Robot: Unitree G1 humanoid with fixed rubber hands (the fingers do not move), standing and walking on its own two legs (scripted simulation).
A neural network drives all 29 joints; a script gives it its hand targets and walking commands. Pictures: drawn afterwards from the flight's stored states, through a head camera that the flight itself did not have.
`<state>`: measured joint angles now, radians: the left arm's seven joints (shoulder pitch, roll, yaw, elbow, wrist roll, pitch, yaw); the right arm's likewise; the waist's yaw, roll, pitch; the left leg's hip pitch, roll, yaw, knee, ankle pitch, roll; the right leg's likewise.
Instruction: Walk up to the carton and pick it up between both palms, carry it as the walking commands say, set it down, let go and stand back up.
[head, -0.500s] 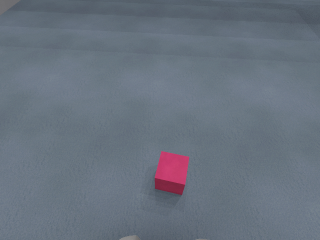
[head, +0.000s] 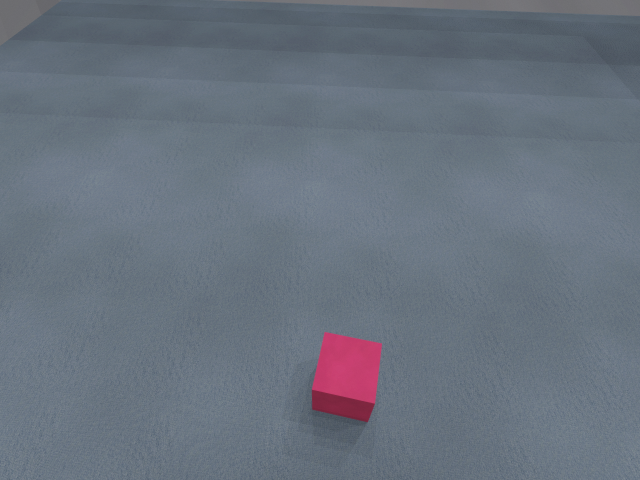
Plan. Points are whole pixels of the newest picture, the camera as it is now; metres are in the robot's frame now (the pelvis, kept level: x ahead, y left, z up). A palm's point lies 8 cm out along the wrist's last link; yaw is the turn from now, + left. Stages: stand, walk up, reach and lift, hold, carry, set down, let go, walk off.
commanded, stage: walk up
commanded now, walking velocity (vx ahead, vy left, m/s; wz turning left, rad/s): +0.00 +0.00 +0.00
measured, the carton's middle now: (346, 377) +0.48 -0.07 -0.69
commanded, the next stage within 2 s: none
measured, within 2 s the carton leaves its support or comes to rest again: neither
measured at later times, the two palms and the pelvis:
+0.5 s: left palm out of the picture +0.08 +0.22 -0.16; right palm out of the picture -0.03 -0.24 -0.16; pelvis +0.03 -0.01 -0.02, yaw -6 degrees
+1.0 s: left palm (191, 465) +0.17 +0.21 -0.18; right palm (503, 452) +0.17 -0.25 -0.15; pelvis +0.12 -0.02 -0.02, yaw -8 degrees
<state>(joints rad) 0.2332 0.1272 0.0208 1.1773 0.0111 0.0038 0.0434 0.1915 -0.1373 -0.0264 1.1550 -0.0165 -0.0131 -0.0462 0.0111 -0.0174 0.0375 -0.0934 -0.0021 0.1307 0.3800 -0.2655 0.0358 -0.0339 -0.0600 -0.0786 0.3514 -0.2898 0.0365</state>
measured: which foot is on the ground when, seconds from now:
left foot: down 0.00-0.58, up 0.60-0.82, down 0.84-1.00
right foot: down 0.00-0.34, up 0.36-0.52, down 0.54-0.86, up 0.88-1.00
